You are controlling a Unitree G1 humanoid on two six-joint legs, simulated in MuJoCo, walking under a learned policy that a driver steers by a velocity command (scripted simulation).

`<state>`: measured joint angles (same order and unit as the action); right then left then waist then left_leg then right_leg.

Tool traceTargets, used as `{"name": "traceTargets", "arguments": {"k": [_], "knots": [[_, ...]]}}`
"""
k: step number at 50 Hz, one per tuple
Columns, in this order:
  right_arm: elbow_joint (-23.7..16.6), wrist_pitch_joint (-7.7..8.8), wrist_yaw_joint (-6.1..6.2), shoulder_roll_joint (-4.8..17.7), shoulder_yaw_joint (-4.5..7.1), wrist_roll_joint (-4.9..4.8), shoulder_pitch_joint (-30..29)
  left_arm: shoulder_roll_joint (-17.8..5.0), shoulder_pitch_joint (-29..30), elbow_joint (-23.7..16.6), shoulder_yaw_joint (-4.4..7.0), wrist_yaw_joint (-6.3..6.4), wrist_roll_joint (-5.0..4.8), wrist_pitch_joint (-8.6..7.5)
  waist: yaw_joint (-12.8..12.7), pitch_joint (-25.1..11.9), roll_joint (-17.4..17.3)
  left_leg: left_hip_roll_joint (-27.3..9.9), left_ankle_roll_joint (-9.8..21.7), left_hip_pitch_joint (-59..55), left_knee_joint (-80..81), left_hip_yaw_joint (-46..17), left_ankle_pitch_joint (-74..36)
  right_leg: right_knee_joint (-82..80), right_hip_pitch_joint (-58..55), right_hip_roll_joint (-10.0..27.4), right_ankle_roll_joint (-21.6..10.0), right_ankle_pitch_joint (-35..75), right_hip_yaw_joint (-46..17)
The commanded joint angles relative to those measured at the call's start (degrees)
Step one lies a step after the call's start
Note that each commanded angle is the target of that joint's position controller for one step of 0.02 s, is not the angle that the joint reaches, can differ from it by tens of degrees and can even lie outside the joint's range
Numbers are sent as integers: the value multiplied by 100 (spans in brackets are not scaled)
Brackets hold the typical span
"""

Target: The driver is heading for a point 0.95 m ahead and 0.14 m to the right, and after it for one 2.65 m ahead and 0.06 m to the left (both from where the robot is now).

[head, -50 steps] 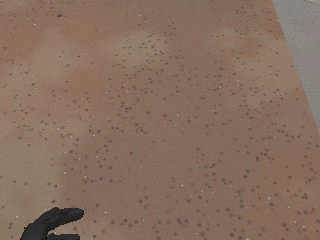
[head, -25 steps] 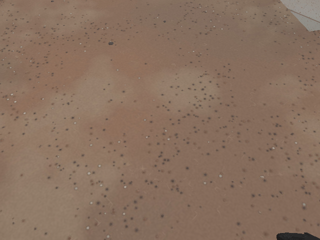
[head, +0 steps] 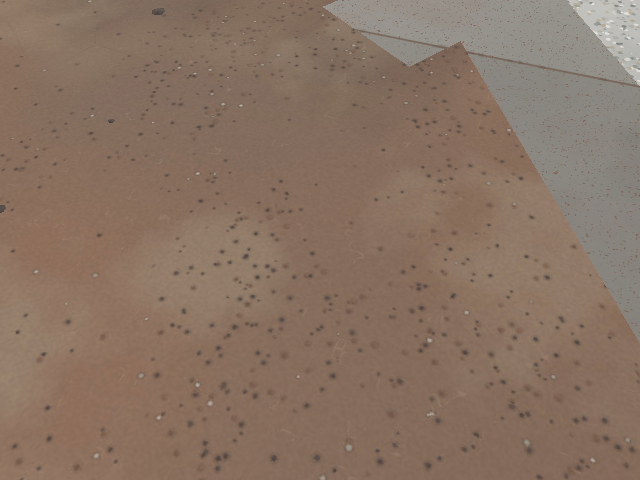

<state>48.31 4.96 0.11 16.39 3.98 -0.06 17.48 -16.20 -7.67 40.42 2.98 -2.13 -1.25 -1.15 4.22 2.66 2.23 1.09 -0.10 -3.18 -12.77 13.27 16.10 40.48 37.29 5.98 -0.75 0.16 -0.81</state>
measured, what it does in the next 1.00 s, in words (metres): walks ahead, turning right: right foot, then left foot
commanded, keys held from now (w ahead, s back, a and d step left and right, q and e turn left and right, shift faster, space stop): w+e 0.38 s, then w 0.62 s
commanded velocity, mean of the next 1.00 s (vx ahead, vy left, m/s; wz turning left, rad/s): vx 0.50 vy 0.00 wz -0.34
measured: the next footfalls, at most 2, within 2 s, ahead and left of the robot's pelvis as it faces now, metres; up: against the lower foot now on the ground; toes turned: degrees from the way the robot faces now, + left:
right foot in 0.12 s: +0.24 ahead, -0.12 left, +0.00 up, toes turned -7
left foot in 0.62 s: +0.56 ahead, +0.01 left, +0.00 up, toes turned -19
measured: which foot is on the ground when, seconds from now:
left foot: down 0.00-0.10, up 0.12-0.60, down 0.62-1.00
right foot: up 0.00-0.10, down 0.12-0.64, up 0.66-1.00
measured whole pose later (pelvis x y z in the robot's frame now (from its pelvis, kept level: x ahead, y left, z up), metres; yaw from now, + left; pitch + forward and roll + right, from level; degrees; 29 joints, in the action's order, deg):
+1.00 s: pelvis +0.56 -0.10 +0.01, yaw -19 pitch +2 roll +2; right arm 48.8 4.6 -0.9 15.9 2.6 -1.0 21.2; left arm -15.5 -5.5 38.9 2.0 -1.0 -0.6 -3.8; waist 5.5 1.8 2.2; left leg 3.3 2.1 1.3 -13.1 1.1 13.3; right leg 35.5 35.8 5.1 0.6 0.5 -2.7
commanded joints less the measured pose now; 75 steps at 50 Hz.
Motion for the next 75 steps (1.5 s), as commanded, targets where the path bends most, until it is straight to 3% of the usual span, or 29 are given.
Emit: {"name": "traceTargets", "arguments": {"k": [1,4,6,7,8,9,11,15,21,28,30,31,32,33,34,37,40,45,52,54,56,57,58,59,60,62,63,67,75], "knots": [[-247,-47,39,1076,282,-111,-84,-323,600,-647,62,-103,6,-66,-39,327,-441,-1819,831,-104,225,-382,-2527,-354,145,-42,-209,-273,190],[-278,-176,76,1306,355,-187,-215,-627,42,-663,237,-116,20,-4,-506,-210,-677,-1767,639,-323,-1102,-134,-5067,-392,-923,-586,-565,-1120,662],[-365,-205,108,1130,267,-141,-261,-1250,-1752,-205,593,22,-18,68,-1432,-1147,-280,-1344,239,1087,-3746,63,-4319,-854,-3703,-806,-1003,-764,292],[-691,-92,41,265,-7,135,306,-1975,-1702,-195,714,100,-90,52,-779,-1518,1411,-276,-175,3823,-5911,-171,991,-1212,-5700,723,-2027,-1473,-2779],[-763,138,-29,503,-32,-23,-67,-1641,-1775,-456,580,57,-34,-73,-1039,-2472,890,127,-149,4596,-6782,-1687,1947,-2271,-6172,1333,-2508,-2576,-4844],[-938,266,-83,916,73,-263,-738,-1240,-1586,-406,459,26,19,-174,-1195,-1672,438,-189,10,5116,-6759,-1878,1394,-2509,-5711,1222,-2121,-2313,-4124],[-920,352,-17,836,53,-75,-863,-905,-904,-456,347,37,13,-241,-713,-749,-224,-633,96,4650,-5739,-1842,556,-2477,-4130,761,-1717,-1109,-2830],[-871,135,-18,722,80,93,-629,-857,-592,-575,307,140,76,-278,-326,-516,-99,-733,-180,3775,-4746,-1752,43,-2758,-2840,396,-1689,443,-1952],[-1139,103,-82,363,-80,54,-1722,-981,-1048,-331,332,304,19,-222,-745,-214,166,-351,-413,3403,-2349,-1581,-2055,-2760,-2374,-100,-1228,-105,-1259],[-1305,246,-223,629,1,-14,-2063,-948,-1526,64,315,309,29,-154,-864,-49,395,-252,34,3326,-1503,-1613,-1558,-2139,-3492,483,-1062,119,-1881],[-1123,280,-185,796,112,9,-1341,-906,-1366,60,294,305,31,-116,-444,-361,447,-67,312,2373,-1183,-1363,-1353,-1407,-3595,276,-893,1460,-1734],[-988,301,-156,1003,196,70,-571,-731,-1296,-6,215,293,76,-114,-78,-1057,304,-470,618,1074,-1388,-1696,-1582,-339,-3198,-11,-725,1580,-1487],[-884,292,-135,1464,317,154,256,-423,-1751,-104,100,292,81,-163,3,-2007,-705,-1622,1361,-1079,-1481,-3465,-1301,1578,-1516,-707,-327,86,-973],[-619,225,-204,1320,321,13,670,-342,-2087,-64,38,296,-10,-222,-10,-2307,-1972,-2358,1903,-1864,-670,-5502,37,2990,-91,-1202,-73,-3207,-801],[-652,199,-211,899,187,-119,458,-835,-1644,-87,140,281,-88,-258,94,-1503,-1238,-2261,1679,-1358,-418,-5382,1047,3452,560,-865,-105,-3106,-1083],[-738,116,-166,510,27,38,-321,-780,-666,-309,165,242,70,-307,-209,-230,-518,-1596,1315,514,-18,-3653,-127,2698,393,-170,-98,-1982,-599],[-660,148,-155,538,15,14,-345,-466,-879,-231,104,208,69,-260,-409,-262,-769,-1341,1352,1029,282,-2968,-1133,2074,-75,-9,19,-1744,-392],[-466,100,-87,864,92,-64,-110,-231,-16,-461,-16,178,113,-313,-181,-121,-605,-1155,1266,1100,515,-2141,-1861,269,-138,-9,166,-369,-154],[-89,-75,-43,1004,115,-145,504,-332,948,-759,1,9,21,-404,44,81,-651,-1464,1038,372,178,-2043,-2009,-1025,-410,-280,-43,12,-69],[-41,-140,-15,1080,141,-150,495,-475,754,-735,61,-11,40,-428,-155,-37,-696,-1530,926,185,-221,-2100,-2695,-1212,-882,-390,-196,-375,-11],[-81,-176,2,979,78,-123,376,-888,-583,-381,286,62,97,-443,-890,-892,-568,-1080,660,734,-1820,-1809,-3612,-1402,-2984,-445,-494,-269,63],[-284,-152,6,599,-76,48,361,-1354,-1654,-232,405,138,185,-417,-1258,-1859,182,-650,426,1958,-3675,-1561,-1846,-1161,-4760,766,-868,-81,-1205],[-312,-55,-16,64,-224,-65,1124,-1563,-1751,-137,434,107,186,-369,-863,-2521,1643,148,174,3879,-5323,-1637,1702,-1827,-6109,1837,-1607,-1430,-3574],[-226,-9,-26,755,-58,-200,723,-972,-1656,-180,294,109,136,-361,-1096,-1991,853,-137,192,4431,-5901,-2159,1681,-2166,-5642,1653,-1400,-2208,-3561],[-378,14,-38,949,27,-274,247,-785,-1307,-173,219,125,108,-373,-1033,-1198,610,-355,224,4668,-5921,-2062,1127,-2312,-4934,1486,-1185,-2038,-2710],[-393,-56,3,789,53,-154,-73,-465,-668,-159,125,94,152,-421,-710,-463,158,-706,159,4306,-5461,-1956,316,-2719,-3706,982,-957,-1117,-1609],[-380,-122,-5,659,51,-168,149,-493,-520,-125,135,101,200,-470,-498,-461,479,-832,97,3957,-5392,-1986,54,-2901,-3348,972,-990,-842,-1301],[-433,-321,9,410,48,-160,23,-506,-372,103,195,127,210,-608,-346,-141,166,-898,-53,4071,-5037,-2016,-483,-3299,-2929,886,-1057,74,-369],[-961,-255,-231,169,-66,-108,-1306,-873,-818,493,305,273,145,-461,-804,256,-99,-764,66,4213,-2789,-1443,-1965,-3373,-3558,864,-876,573,851]]}}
